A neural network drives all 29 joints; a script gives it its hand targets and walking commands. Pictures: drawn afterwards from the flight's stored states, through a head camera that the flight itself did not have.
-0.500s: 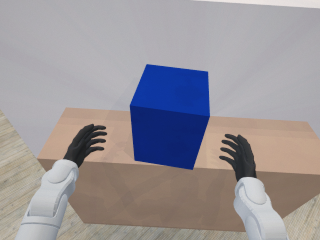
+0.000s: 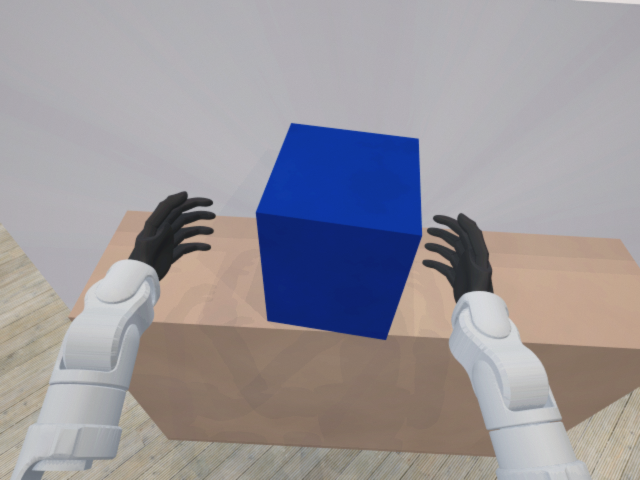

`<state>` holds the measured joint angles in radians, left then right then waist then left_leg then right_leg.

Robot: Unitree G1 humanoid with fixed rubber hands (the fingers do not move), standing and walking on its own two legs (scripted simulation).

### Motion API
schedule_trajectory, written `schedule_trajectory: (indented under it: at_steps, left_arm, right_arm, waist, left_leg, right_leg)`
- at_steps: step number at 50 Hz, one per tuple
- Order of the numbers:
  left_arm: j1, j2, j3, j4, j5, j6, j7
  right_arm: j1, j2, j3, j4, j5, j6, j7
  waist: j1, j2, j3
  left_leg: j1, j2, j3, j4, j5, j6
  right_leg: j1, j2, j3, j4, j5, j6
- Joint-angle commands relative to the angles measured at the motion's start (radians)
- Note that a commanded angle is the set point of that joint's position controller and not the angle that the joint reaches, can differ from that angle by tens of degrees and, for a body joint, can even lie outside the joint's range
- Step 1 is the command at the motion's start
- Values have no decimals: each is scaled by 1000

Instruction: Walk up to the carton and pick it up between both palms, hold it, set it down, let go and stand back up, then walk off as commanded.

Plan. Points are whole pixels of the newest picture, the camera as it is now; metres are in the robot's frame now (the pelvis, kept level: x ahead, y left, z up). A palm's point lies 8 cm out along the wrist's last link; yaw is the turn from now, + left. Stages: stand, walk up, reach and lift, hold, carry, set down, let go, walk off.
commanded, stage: reach and lift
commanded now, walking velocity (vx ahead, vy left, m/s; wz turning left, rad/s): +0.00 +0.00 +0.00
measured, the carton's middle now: (339, 234) +0.47 +0.00 +0.03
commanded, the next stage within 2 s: none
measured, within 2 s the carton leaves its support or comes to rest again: neither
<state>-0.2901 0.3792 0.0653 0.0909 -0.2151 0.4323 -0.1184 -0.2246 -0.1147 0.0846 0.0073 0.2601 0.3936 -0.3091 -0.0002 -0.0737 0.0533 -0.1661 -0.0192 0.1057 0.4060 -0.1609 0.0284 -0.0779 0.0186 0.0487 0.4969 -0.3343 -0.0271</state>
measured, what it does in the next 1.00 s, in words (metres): stands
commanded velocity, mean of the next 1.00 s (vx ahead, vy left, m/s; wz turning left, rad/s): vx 0.00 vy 0.00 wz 0.00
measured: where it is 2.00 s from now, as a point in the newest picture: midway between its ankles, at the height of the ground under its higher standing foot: outside the picture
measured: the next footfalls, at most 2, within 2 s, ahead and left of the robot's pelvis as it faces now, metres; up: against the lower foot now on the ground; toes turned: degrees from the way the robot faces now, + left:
none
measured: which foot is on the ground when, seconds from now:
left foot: down 0.00-1.00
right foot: down 0.00-1.00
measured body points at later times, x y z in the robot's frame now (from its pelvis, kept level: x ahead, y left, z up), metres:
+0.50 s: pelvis +0.00 +0.00 +0.00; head -0.01 +0.02 +0.45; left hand +0.41 +0.23 +0.17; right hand +0.40 -0.14 +0.16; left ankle +0.04 +0.10 -0.74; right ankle -0.04 -0.10 -0.74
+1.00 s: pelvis +0.00 +0.00 +0.00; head +0.00 +0.02 +0.45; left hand +0.46 +0.23 +0.21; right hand +0.45 -0.12 +0.20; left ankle +0.04 +0.10 -0.74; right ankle -0.04 -0.10 -0.74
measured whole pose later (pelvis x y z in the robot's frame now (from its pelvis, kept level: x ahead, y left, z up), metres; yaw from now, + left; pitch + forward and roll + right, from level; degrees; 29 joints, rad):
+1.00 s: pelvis +0.00 +0.00 +0.00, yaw +0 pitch +0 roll +1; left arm -1.12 0.41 0.05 1.14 -0.22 0.22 -0.06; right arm -1.09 -0.11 -0.02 0.99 0.26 0.33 -0.32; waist -0.02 -0.07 -0.02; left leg -0.27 -0.01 0.11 0.42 -0.16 0.03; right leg -0.17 0.02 0.05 0.49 -0.32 -0.03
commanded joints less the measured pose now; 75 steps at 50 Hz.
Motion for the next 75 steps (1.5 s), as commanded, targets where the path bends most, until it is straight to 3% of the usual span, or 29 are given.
schedule_trajectory:
  at_steps: [1, 10, 18, 39, 49, 59, 64, 75]
  left_arm:
    - [-572, 252, 168, 122, 1, 14, 20]
    - [-762, 260, 152, 262, 47, 18, 29]
    - [-939, 293, 130, 335, 20, -28, 48]
    - [-1354, 265, -84, 914, -65, -224, 58]
    - [-1498, 280, -138, 1065, -96, -282, 75]
    - [-1400, 229, -142, 1198, -66, -344, 58]
    - [-1364, 200, -140, 1215, -65, -410, 49]
    - [-1255, 129, -137, 1311, -36, -507, 29]
  right_arm:
    - [-498, -101, -146, -5, 4, 1, -10]
    - [-707, -121, -154, 161, 26, 5, -15]
    - [-889, -135, -174, 249, 41, -7, -12]
    - [-1322, -148, -216, 752, -11, -100, -5]
    - [-1474, -180, -229, 901, -9, -133, 8]
    - [-1386, -154, -192, 1046, -2, -180, 22]
    - [-1342, -137, -179, 1067, -1, -232, 33]
    - [-1205, -106, -175, 1224, -34, -304, 60]
  waist:
    - [-21, 87, -224]
    - [-50, 91, -315]
    - [-75, 96, -411]
    - [-151, 119, -539]
    - [-157, 130, -636]
    - [-148, 113, -597]
    - [-136, 108, -607]
    - [-122, 106, -552]
  left_leg:
    - [198, 58, -85, -84, 1, 23]
    - [182, 50, -98, -70, 84, 20]
    - [156, 42, -109, -44, 127, 10]
    - [164, 48, -134, 45, 153, -13]
    - [178, 49, -137, 74, 183, -18]
    - [146, 40, -128, 74, 202, -13]
    - [137, 43, -125, 81, 212, -8]
    - [100, 52, -118, 67, 174, 1]
  right_leg:
    - [-182, -76, 46, -212, 309, 76]
    - [-112, -57, 18, -190, 451, 83]
    - [-78, -59, 12, -157, 568, 85]
    - [-259, -42, -31, -153, 517, 59]
    - [-320, -28, -47, -147, 533, 45]
    - [-313, -27, -47, -143, 594, 55]
    - [-342, -31, -51, -136, 576, 58]
    - [-423, -34, -61, -148, 443, 58]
